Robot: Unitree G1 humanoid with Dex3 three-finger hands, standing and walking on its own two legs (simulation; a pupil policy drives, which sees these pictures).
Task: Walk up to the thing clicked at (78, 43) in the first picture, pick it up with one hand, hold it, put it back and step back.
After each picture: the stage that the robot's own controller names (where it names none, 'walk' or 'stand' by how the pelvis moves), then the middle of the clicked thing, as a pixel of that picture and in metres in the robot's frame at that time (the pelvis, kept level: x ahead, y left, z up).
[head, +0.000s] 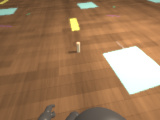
stand; (78, 47) +1.40 +0.32 -0.66
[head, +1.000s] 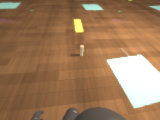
walk; (81, 50) +1.29 +0.19 -0.64
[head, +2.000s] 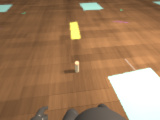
walk; (77, 67) +0.82 +0.22 -0.65
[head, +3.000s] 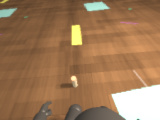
walk; (74, 82) +0.52 +0.25 -0.62
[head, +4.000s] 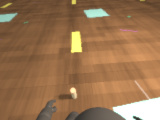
stand; (73, 93) +0.40 +0.23 -0.65
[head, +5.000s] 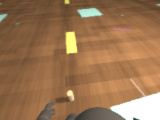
stand; (70, 96) +0.36 +0.25 -0.65
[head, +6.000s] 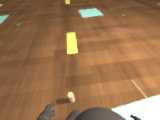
stand; (71, 97) +0.33 +0.25 -0.66
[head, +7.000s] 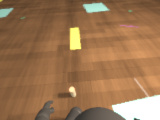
stand; (72, 92) +0.37 +0.23 -0.65
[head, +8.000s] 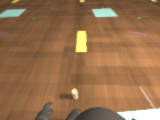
stand; (75, 94) +0.38 +0.20 -0.65
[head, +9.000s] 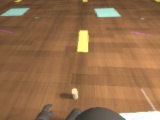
stand; (75, 94) +0.38 +0.20 -0.65
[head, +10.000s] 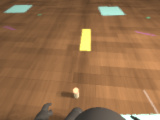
stand; (76, 93) +0.37 +0.18 -0.65
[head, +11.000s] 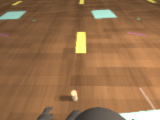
stand; (74, 96) +0.36 +0.21 -0.65
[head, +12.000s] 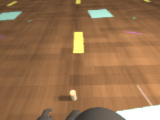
stand; (73, 95) +0.37 +0.22 -0.66
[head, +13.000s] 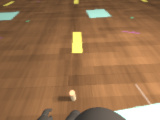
stand; (72, 95) +0.36 +0.22 -0.66
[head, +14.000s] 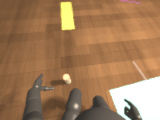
go down; (67, 79) +0.37 +0.25 -0.52
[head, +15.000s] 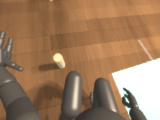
go down; (60, 62) +0.41 +0.31 -0.29
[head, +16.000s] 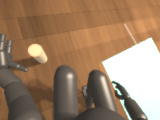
close in; (39, 55) +0.37 +0.35 -0.20
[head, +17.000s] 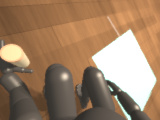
close; (19, 58) +0.33 +0.37 -0.15
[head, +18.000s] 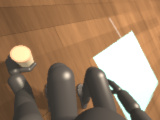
lift; (25, 60) +0.32 +0.35 -0.15
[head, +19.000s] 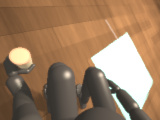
lift; (24, 61) +0.32 +0.35 -0.15
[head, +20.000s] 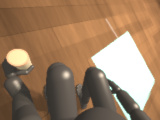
lift; (23, 62) +0.31 +0.36 -0.15
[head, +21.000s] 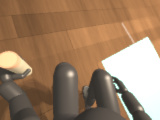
lift; (19, 66) +0.25 +0.41 -0.12
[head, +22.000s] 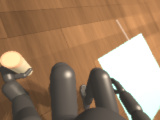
lift; (20, 66) +0.27 +0.39 -0.15
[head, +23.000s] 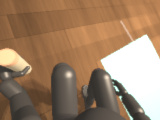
lift; (18, 64) +0.27 +0.41 -0.12
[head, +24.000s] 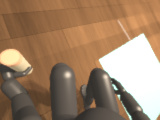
lift; (20, 64) +0.28 +0.40 -0.13
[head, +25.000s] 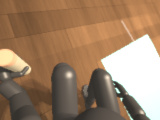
lift; (17, 65) +0.26 +0.42 -0.13
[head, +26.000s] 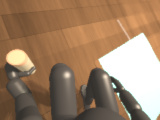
lift; (25, 64) +0.29 +0.38 -0.14
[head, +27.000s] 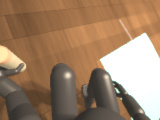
lift; (11, 62) +0.28 +0.44 -0.11
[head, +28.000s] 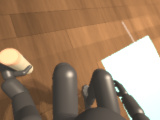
lift; (20, 64) +0.27 +0.41 -0.13
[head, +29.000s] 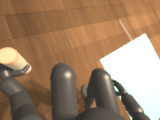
lift; (18, 63) +0.28 +0.41 -0.13
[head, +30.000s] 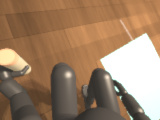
lift; (18, 64) +0.27 +0.42 -0.13
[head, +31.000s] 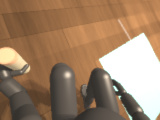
lift; (17, 63) +0.28 +0.42 -0.14
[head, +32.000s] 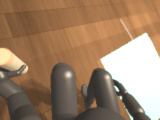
lift; (14, 64) +0.27 +0.43 -0.13
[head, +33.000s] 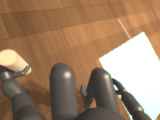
lift; (18, 65) +0.27 +0.41 -0.14
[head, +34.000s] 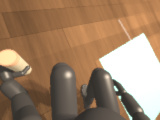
lift; (18, 65) +0.27 +0.41 -0.15
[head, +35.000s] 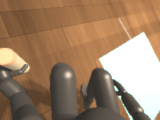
lift; (16, 63) +0.27 +0.42 -0.14
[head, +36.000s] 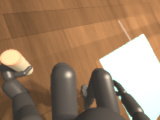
lift; (21, 65) +0.27 +0.40 -0.15
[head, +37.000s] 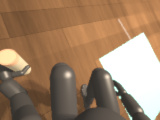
lift; (18, 64) +0.27 +0.41 -0.15
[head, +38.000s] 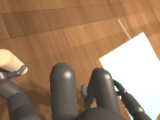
lift; (14, 65) +0.27 +0.43 -0.14
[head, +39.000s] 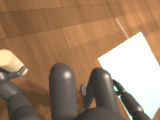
lift; (14, 65) +0.27 +0.42 -0.15
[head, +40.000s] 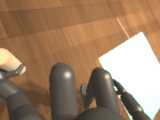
lift; (12, 64) +0.27 +0.43 -0.15
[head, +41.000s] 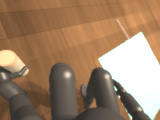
lift; (16, 66) +0.27 +0.42 -0.15
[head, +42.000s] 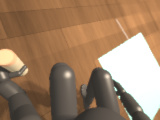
lift; (15, 65) +0.27 +0.42 -0.15
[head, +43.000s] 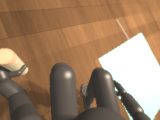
lift; (15, 64) +0.27 +0.42 -0.15
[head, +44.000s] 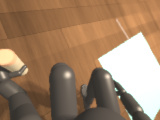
lift; (15, 65) +0.27 +0.42 -0.15
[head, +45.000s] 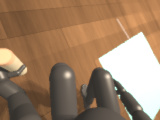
lift; (14, 65) +0.27 +0.43 -0.15
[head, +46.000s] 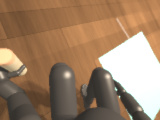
lift; (14, 65) +0.27 +0.43 -0.15
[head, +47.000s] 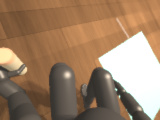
lift; (14, 64) +0.27 +0.43 -0.15
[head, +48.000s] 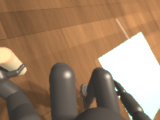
lift; (13, 64) +0.27 +0.43 -0.15
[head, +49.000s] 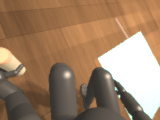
lift; (11, 64) +0.27 +0.43 -0.15
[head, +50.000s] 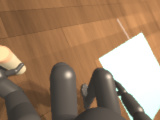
lift; (12, 63) +0.27 +0.44 -0.15
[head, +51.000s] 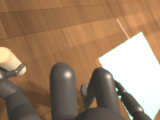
lift; (12, 64) +0.27 +0.43 -0.15
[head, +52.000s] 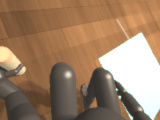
lift; (12, 64) +0.27 +0.44 -0.15
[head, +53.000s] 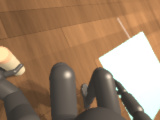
lift; (11, 64) +0.27 +0.44 -0.15
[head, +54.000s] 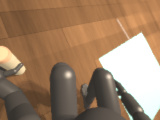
lift; (11, 63) +0.27 +0.44 -0.15
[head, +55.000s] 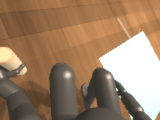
lift; (13, 64) +0.27 +0.43 -0.15
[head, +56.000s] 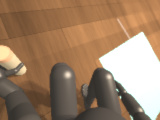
lift; (12, 63) +0.27 +0.44 -0.15
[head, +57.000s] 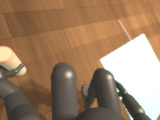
lift; (13, 64) +0.26 +0.44 -0.15
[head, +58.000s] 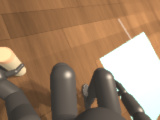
lift; (13, 64) +0.27 +0.44 -0.15
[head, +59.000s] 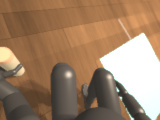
lift; (11, 64) +0.26 +0.45 -0.15
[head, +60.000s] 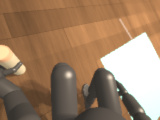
lift; (12, 63) +0.27 +0.45 -0.15
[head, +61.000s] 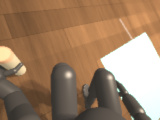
lift; (12, 64) +0.27 +0.45 -0.15
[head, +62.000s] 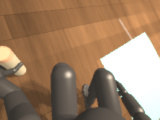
lift; (13, 64) +0.27 +0.45 -0.15
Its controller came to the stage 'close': yes
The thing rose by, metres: 0.06
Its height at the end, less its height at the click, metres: +0.00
